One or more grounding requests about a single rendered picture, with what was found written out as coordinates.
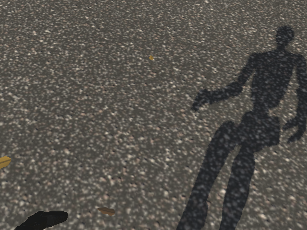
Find left robot hand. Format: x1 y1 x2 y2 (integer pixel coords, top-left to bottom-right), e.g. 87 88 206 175
14 211 68 230

